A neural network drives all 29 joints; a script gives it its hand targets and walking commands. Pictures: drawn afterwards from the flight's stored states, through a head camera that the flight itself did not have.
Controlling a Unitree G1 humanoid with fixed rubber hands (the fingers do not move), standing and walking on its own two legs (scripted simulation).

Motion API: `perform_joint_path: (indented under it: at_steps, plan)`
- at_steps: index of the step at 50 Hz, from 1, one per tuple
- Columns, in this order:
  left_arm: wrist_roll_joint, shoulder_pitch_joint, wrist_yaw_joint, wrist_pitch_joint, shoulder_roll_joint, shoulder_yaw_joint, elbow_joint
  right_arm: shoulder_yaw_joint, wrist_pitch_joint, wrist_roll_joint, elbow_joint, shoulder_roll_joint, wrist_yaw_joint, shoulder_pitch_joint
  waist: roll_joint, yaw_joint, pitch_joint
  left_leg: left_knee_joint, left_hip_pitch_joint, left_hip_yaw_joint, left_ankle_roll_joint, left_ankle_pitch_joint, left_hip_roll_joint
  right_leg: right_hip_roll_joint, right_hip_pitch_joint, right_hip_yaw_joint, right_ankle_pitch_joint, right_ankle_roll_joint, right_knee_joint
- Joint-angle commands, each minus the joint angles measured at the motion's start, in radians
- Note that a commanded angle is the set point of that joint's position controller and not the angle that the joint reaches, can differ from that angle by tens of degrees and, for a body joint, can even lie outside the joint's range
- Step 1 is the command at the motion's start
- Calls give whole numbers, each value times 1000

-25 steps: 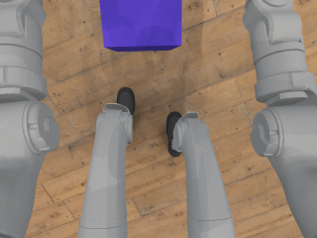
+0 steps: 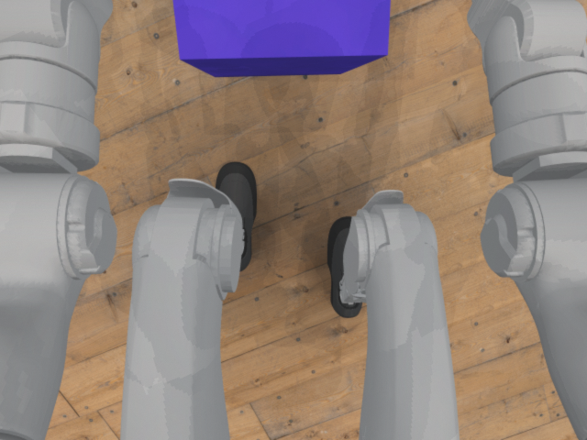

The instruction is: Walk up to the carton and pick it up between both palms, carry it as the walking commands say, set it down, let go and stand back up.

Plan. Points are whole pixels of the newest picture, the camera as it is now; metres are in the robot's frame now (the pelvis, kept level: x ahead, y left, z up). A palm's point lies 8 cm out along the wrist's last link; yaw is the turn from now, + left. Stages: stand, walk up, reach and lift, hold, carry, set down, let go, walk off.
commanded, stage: reach and lift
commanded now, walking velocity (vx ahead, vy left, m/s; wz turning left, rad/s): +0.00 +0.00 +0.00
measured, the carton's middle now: out of the picture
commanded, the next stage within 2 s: none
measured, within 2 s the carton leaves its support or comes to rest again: leaves its support in 1.98 s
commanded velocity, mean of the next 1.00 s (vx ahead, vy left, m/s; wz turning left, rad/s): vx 0.00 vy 0.00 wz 0.00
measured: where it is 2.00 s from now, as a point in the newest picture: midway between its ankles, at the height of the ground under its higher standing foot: (292, 260)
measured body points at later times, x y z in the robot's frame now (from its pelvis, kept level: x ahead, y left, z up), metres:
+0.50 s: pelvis +0.01 -0.02 -0.08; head +0.39 -0.02 +0.14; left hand +0.57 +0.24 -0.26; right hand +0.58 -0.14 -0.28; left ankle +0.17 +0.10 -0.40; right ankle +0.09 -0.12 -0.40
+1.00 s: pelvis +0.00 -0.01 -0.07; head +0.38 +0.01 +0.15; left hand +0.56 +0.22 -0.26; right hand +0.58 -0.11 -0.26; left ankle +0.17 +0.10 -0.40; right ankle +0.09 -0.12 -0.40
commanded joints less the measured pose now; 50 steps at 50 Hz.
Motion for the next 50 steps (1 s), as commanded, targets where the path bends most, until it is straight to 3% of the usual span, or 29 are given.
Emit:
perform_joint_path:
  at_steps: [1,4,5,6,7,8,9,10,11,12,15,16,17,19,21,23,24,25,27,30,31,35,37,39,40,44,45,46,50]
  plan:
    - [15,-338,-5,-72,152,25,-33,-37,-75,-30,-55,-180,0,-302,87,-40,-1625,20,1202,-86,-39,328,-29,-22,-147,-72,143,-17,-218]
    - [10,-379,-11,-114,168,19,-99,-26,-102,-13,-98,-163,-1,-316,85,-39,-1708,91,1226,-77,-30,454,-28,-24,-102,-61,231,-13,-175]
    - [11,-387,-11,-120,179,19,-63,-20,-108,-5,-95,-167,-3,-346,89,-20,-1685,96,1206,-76,-29,441,-25,-22,-126,-63,212,-12,-166]
    - [-3,-375,-15,-126,179,12,-13,2,-110,2,-56,-144,-1,-334,65,-22,-1629,114,1147,-75,-24,411,-20,-29,-130,-58,191,-10,-155]
    - [-9,-384,-19,-131,192,29,-33,17,-112,11,-84,-135,-2,-340,50,-10,-1647,111,1116,-61,-25,406,-21,-25,-67,-54,216,-8,-156]
    - [-14,-374,-21,-133,186,13,19,7,-113,0,-37,-152,-5,-340,54,-22,-1583,130,1063,-61,-28,363,-16,-28,-84,-49,197,-9,-135]
    - [-26,-388,-25,-138,186,2,-1,23,-118,13,-59,-149,-6,-355,61,-17,-1611,133,1072,-61,-28,389,-17,-27,-74,-51,218,-6,-126]
    - [-21,-367,-28,-143,198,6,47,38,-118,19,-26,-139,-6,-348,61,10,-1546,148,1011,-52,-29,359,-14,-30,-81,-43,204,-5,-114]
    - [-35,-386,-31,-153,198,11,8,38,-124,19,-68,-144,-8,-364,51,6,-1591,165,1007,-44,-30,394,-14,-28,-47,-33,238,-2,-114]
    - [-42,-393,-35,-159,212,0,46,58,-123,27,-55,-120,-10,-378,26,9,-1546,175,986,-50,-22,375,-7,-33,-54,-34,227,4,-100]
    - [-52,-397,-44,-176,233,29,78,92,-131,42,-63,-112,-16,-400,-11,50,-1528,215,868,-32,-21,388,1,-38,29,-1,296,16,-80]
    - [-62,-414,-47,-184,238,24,56,88,-132,32,-71,-117,-19,-408,-5,46,-1520,235,842,-22,-25,402,2,-35,36,7,323,14,-75]
    - [-67,-397,-55,-190,227,28,111,111,-135,33,-39,-92,-16,-392,-22,60,-1478,223,780,-25,-20,376,3,-37,37,6,317,18,-72]
    - [-85,-368,-71,-192,209,22,167,120,-135,21,-36,-76,-19,-378,-30,56,-1458,230,729,-16,-23,367,4,-40,80,9,326,22,-73]
    - [-119,-385,-82,-203,208,16,117,129,-140,22,-124,-69,-31,-404,-71,37,-1551,245,703,-21,-19,398,12,-42,178,18,406,24,-69]
    - [-122,-323,-81,-205,236,23,170,137,-136,25,-134,-64,-37,-380,-99,61,-1572,258,691,-13,-14,403,11,-38,195,13,419,34,-63]
    - [-130,-315,-80,-204,235,27,165,142,-133,18,-147,-64,-42,-375,-132,48,-1594,260,683,-16,-10,407,12,-39,232,16,442,38,-60]
    - [-112,-294,-77,-206,249,52,186,151,-127,18,-118,-58,-41,-349,-112,80,-1552,261,660,2,-15,391,10,-40,219,27,424,39,-73]
    - [-95,-295,-72,-212,266,74,189,143,-122,9,-132,-68,-45,-359,-119,94,-1530,264,641,-1,-15,391,10,-41,201,37,422,40,-76]
    - [-60,-281,-69,-216,271,80,170,131,-118,15,-130,-50,-37,-337,-75,103,-1501,249,633,-2,-14,385,16,-31,164,35,423,32,-69]
    - [-57,-279,-71,-212,250,72,183,129,-113,8,-102,-41,-34,-311,-65,85,-1493,244,665,-10,-16,391,16,-29,143,33,414,32,-70]
    - [-56,-303,-74,-211,205,42,151,124,-115,19,-80,-36,-22,-315,-2,73,-1462,240,695,-9,-23,404,15,-24,87,29,397,21,-76]
    - [-72,-325,-73,-208,200,21,145,118,-116,11,-59,-40,-21,-314,-6,41,-1470,234,731,-18,-24,387,12,-21,66,11,363,19,-73]
    - [-87,-360,-72,-211,175,5,102,127,-121,20,-97,-31,-18,-354,-17,45,-1474,233,736,-22,-22,396,12,-21,56,16,351,12,-75]
    - [-95,-368,-70,-212,168,-18,98,129,-123,24,-92,-19,-18,-361,-6,29,-1478,223,753,-30,-20,389,12,-20,61,8,348,10,-69]
    - [-126,-403,-63,-196,131,-60,147,120,-121,11,-52,-34,-18,-378,-16,-3,-1455,220,810,-46,-24,386,2,-21,1,-15,291,8,-67]
    - [-118,-425,-60,-195,138,-61,145,125,-120,16,-41,-29,-18,-387,-3,5,-1437,218,803,-47,-27,358,5,-22,-11,-11,269,7,-68]
    - [-120,-433,-58,-192,124,-66,140,85,-121,-7,-44,-60,-21,-382,23,-23,-1425,213,821,-58,-29,369,3,-18,-55,-19,256,2,-59]
    - [-66,-432,-42,-194,101,-45,186,74,-128,-26,-1,-36,-14,-401,37,4,-1384,193,835,-58,-34,334,-12,-17,-117,-27,202,-2,-69]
